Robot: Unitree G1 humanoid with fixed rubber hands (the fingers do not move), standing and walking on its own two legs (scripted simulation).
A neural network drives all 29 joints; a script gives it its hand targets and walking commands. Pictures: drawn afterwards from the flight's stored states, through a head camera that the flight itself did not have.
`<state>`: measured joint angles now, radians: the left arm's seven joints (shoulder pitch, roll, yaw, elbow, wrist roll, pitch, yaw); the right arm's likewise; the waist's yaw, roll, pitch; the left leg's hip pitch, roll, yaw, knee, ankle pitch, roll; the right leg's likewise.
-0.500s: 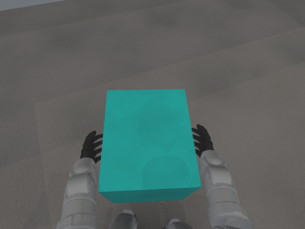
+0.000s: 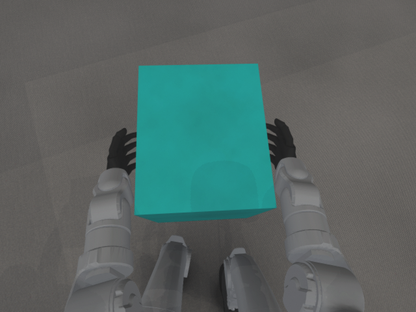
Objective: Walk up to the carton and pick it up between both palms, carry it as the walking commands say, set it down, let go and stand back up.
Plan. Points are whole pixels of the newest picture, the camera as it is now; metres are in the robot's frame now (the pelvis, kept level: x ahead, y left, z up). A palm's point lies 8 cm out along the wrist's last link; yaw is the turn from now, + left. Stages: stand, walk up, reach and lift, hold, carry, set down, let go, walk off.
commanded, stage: set down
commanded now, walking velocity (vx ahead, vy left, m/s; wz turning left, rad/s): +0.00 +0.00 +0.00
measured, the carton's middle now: (201, 153) +0.43 +0.05 -0.12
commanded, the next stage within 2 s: none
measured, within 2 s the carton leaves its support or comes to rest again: neither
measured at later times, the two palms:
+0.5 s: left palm (131, 170) +0.39 +0.21 -0.15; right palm (268, 163) +0.43 -0.11 -0.14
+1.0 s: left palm (136, 173) +0.41 +0.22 -0.24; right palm (255, 164) +0.46 -0.10 -0.23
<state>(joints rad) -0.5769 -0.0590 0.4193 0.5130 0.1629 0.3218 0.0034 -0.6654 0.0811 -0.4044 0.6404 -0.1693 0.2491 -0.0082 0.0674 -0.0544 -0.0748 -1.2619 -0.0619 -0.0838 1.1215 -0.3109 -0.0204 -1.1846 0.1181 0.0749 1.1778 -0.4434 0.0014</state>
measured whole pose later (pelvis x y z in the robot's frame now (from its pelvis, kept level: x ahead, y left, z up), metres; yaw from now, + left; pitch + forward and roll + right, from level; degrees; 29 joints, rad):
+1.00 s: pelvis -0.02 +0.00 -0.14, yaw -2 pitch +38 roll -3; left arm -0.87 0.09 0.38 0.66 0.06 0.27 0.05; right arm -0.99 -0.03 -0.33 0.79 -0.04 0.21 -0.11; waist 0.08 -0.05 -0.04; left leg -1.90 -0.10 -0.11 1.66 -0.43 -0.05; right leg -1.81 0.17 0.03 1.71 -0.58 0.03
